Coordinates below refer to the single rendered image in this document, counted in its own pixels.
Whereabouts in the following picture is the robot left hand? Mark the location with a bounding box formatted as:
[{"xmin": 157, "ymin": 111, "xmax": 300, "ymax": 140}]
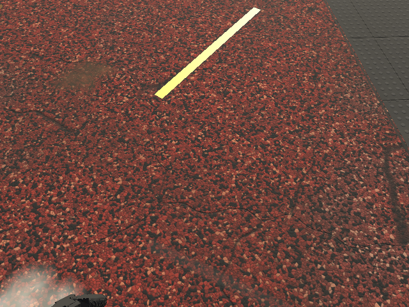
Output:
[{"xmin": 51, "ymin": 294, "xmax": 107, "ymax": 307}]

